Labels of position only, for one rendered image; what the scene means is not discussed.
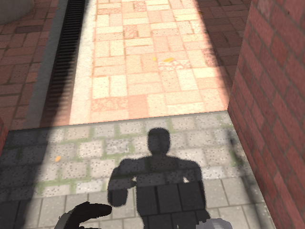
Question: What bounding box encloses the robot left hand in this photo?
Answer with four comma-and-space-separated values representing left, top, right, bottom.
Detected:
54, 201, 112, 229

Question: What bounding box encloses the right robot thigh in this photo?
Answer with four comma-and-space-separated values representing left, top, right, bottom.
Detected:
195, 218, 233, 229

